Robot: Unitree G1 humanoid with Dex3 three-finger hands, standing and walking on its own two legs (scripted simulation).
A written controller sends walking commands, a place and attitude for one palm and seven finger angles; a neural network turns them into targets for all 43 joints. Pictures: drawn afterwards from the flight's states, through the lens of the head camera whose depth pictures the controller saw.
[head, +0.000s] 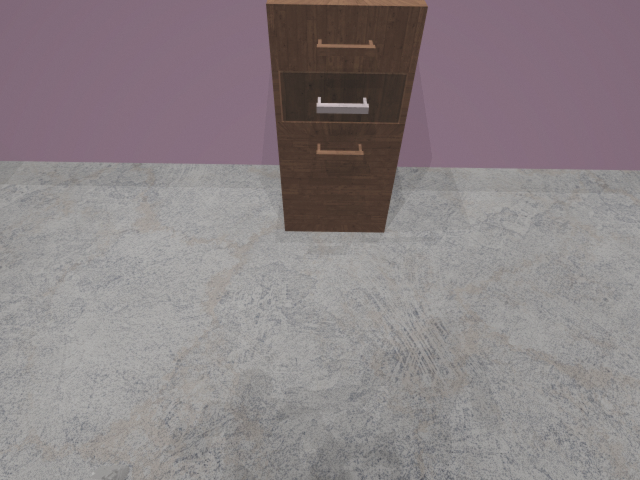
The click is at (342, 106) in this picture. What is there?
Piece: drawer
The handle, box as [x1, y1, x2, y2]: [317, 97, 368, 113]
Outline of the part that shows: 318,97 317,112 367,113 368,111 368,104 366,103 365,98 363,98 362,104 321,103 320,97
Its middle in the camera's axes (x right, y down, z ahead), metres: +0.07 -0.42 +1.22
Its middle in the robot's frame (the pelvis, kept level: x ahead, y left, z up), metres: +1.19 +0.00 -0.14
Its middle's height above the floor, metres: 0.63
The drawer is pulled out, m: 0.00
